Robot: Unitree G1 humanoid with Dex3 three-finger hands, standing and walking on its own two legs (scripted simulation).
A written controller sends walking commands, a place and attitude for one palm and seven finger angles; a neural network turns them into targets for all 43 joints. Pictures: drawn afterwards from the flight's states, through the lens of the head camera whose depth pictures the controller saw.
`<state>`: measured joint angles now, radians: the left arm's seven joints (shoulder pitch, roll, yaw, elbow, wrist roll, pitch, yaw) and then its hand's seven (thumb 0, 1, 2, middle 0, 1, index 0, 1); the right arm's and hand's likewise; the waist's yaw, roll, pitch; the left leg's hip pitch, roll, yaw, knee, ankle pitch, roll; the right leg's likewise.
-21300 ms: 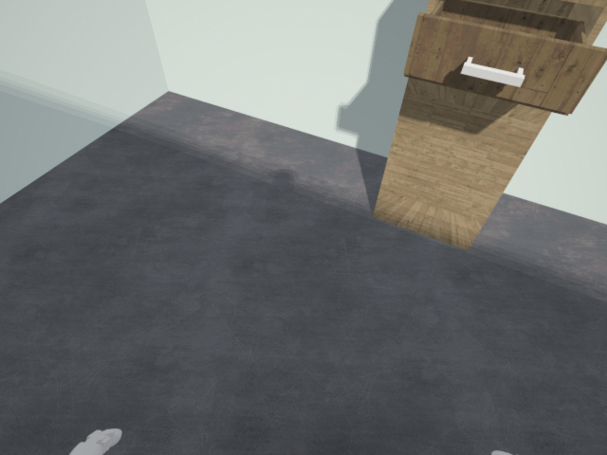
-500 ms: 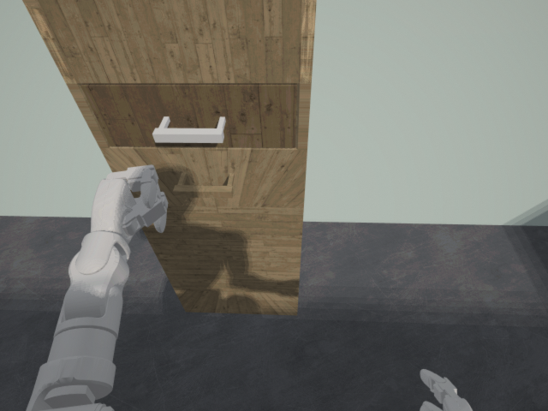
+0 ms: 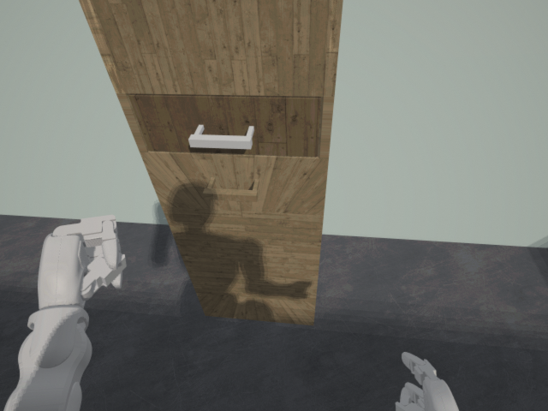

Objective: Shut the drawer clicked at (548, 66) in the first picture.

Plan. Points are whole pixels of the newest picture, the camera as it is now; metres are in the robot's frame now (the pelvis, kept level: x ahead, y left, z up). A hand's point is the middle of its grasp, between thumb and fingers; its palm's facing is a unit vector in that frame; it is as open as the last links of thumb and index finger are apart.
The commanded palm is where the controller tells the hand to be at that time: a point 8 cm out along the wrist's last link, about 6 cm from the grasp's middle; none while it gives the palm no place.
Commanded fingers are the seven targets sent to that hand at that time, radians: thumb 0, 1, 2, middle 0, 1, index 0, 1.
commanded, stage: draw the hand back to the body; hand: left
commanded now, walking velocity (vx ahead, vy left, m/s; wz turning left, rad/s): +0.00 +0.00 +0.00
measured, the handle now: (223, 135) +0.59 +0.17 +0.11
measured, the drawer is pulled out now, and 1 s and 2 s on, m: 0.00 0.00 0.00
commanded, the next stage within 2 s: step back with the hand held close in 0.44 s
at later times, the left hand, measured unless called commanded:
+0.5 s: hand (65, 313) +0.17 +0.25 +0.15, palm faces +0.45 -0.82 -0.36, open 3.2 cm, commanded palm +0.12 +0.29 +0.17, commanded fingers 0.00 0.90 0.90 -1.40 -1.60 -1.40 -1.60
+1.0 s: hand (57, 318) +0.17 +0.26 +0.15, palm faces +0.29 -0.80 -0.52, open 3.2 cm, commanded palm +0.11 +0.30 +0.17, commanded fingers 0.00 0.90 0.90 -1.40 -1.60 -1.40 -1.60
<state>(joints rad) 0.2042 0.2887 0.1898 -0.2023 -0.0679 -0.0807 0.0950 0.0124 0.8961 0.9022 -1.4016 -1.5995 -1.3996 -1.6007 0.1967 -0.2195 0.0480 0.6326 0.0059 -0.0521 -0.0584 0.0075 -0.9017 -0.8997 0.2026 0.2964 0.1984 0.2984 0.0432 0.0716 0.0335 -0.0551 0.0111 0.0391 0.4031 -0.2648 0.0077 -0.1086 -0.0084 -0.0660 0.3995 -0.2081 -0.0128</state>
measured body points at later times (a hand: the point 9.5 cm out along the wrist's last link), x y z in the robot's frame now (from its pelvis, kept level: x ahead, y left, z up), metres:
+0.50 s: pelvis +0.00 +0.00 +0.00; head -0.02 -0.02 +0.45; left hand +0.14 +0.29 +0.17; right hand +0.19 -0.21 -0.08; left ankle -0.02 +0.11 -0.74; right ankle +0.01 -0.11 -0.74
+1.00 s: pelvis -0.03 +0.02 -0.01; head +0.00 +0.02 +0.44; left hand +0.15 +0.30 +0.17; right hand +0.14 -0.23 -0.09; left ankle -0.02 +0.11 -0.74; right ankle +0.01 -0.11 -0.74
